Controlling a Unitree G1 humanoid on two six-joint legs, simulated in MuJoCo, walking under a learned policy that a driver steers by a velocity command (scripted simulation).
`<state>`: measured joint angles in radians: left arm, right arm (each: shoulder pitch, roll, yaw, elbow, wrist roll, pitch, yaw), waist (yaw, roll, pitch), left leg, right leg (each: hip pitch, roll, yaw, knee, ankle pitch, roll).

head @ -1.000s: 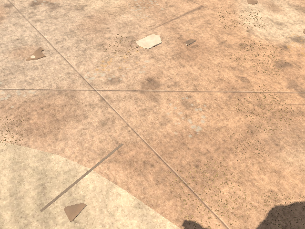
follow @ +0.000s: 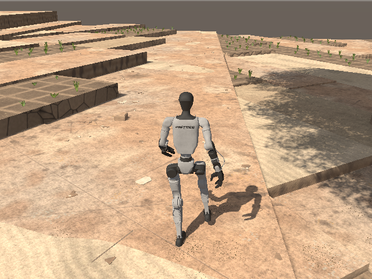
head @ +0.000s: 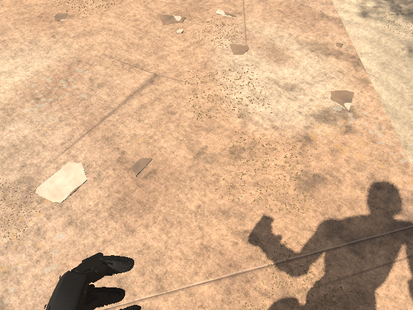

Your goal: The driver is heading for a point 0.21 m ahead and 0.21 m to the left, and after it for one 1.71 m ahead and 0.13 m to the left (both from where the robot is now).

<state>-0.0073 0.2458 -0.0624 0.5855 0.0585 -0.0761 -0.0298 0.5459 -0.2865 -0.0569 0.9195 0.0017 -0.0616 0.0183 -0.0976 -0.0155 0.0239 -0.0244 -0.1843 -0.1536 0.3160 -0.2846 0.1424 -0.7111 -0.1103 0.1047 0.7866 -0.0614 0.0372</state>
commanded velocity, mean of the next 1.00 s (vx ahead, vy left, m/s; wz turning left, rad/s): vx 0.32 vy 0.00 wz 0.34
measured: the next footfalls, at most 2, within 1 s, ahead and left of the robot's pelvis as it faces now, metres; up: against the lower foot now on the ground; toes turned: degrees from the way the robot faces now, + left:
right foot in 0.12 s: +0.36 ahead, -0.16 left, +0.00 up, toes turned +13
left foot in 0.54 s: +0.37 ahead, +0.13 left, +0.00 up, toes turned +35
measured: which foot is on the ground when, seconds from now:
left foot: down 0.00-0.12, up 0.14-0.52, down 0.54-0.92, up 0.94-1.00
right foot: up 0.00-0.10, down 0.12-0.54, up 0.56-0.92, down 0.94-1.00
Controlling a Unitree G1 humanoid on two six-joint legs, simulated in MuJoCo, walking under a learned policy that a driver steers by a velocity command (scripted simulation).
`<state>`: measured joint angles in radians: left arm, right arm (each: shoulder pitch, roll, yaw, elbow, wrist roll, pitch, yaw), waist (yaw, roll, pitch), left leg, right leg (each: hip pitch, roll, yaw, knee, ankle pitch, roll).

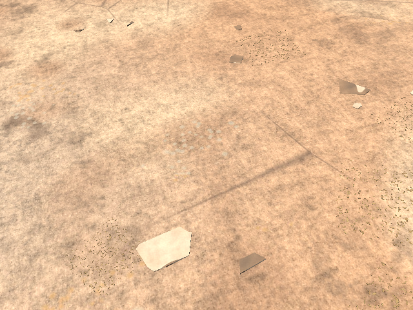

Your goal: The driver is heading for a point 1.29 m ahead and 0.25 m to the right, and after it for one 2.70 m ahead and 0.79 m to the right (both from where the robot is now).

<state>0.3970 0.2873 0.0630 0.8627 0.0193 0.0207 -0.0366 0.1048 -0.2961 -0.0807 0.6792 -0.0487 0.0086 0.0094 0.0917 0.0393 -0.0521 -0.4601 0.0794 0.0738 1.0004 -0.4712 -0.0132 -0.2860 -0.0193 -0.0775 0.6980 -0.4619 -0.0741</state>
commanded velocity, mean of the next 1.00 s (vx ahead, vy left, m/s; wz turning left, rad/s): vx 0.93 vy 0.00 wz -0.44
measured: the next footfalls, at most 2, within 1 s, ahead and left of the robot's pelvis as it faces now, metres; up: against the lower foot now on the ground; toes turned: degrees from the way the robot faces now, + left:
left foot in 0.34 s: +0.42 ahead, +0.05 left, +0.00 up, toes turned -21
right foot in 0.78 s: +0.65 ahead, -0.37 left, +0.00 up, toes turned -35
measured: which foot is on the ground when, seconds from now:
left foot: up 0.00-0.32, down 0.34-0.78, up 0.80-1.00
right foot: down 0.00-0.36, up 0.38-0.76, down 0.78-1.00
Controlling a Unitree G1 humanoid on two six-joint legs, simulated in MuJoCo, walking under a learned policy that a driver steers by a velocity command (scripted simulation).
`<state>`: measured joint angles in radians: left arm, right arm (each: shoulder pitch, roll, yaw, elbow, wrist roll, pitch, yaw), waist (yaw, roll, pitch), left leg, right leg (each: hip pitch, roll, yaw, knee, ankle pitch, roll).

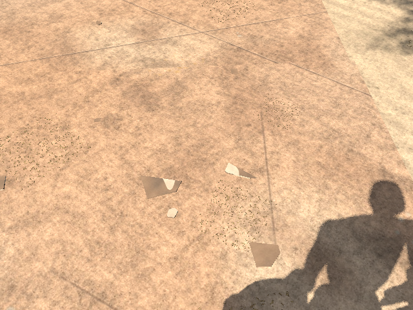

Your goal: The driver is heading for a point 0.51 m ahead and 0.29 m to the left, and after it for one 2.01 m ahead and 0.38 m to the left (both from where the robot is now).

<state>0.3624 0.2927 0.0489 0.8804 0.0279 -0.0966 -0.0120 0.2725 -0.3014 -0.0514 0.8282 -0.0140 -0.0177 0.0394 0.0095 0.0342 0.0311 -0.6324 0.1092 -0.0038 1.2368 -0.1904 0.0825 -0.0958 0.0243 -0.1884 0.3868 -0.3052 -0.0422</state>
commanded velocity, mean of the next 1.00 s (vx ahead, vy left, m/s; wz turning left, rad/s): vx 0.65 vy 0.00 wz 0.51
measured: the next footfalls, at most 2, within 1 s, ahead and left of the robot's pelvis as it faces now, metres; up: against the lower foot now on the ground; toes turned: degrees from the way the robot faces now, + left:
left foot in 0.24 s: +0.41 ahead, +0.07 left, +0.00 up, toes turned +16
right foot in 0.64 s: +0.86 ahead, +0.11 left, +0.00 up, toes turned +41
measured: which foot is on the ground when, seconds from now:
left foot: up 0.00-0.22, down 0.24-0.62, up 0.64-0.98, down 1.00-1.00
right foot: down 0.00-0.24, up 0.26-0.62, down 0.64-1.00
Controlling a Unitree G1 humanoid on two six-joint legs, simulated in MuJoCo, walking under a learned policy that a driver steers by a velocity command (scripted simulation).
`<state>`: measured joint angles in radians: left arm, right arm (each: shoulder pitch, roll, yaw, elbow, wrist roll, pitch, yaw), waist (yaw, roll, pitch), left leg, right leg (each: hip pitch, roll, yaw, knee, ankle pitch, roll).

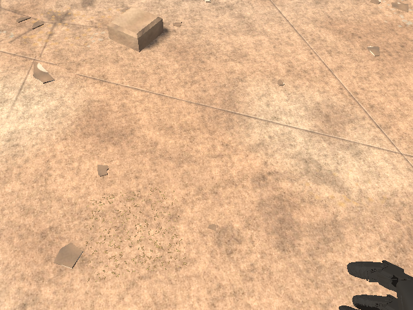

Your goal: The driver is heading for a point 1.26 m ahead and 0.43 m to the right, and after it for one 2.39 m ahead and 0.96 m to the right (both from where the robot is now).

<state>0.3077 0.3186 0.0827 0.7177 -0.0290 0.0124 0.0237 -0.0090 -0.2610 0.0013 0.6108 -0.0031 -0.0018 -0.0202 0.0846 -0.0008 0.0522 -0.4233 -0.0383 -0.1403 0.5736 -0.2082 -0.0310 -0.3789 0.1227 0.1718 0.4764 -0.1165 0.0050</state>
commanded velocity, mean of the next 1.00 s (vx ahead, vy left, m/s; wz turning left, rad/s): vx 0.03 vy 0.00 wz -0.63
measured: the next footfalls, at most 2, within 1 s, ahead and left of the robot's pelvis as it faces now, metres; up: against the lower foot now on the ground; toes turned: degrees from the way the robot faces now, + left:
right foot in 0.42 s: +0.03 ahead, -0.15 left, +0.00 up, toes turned -28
left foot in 0.84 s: +0.19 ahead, +0.01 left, +0.00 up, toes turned -44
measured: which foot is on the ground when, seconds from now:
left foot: down 0.00-0.44, up 0.46-0.82, down 0.84-1.00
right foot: down 0.00-0.00, up 0.02-0.40, down 0.42-1.00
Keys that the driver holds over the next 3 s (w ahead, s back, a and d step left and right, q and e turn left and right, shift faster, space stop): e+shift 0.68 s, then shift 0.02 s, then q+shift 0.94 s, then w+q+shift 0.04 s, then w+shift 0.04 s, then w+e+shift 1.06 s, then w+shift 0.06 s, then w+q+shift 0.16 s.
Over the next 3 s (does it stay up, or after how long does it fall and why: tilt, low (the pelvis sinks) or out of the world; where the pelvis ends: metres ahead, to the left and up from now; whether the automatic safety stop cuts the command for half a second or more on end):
stays up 0.93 -0.37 -0.05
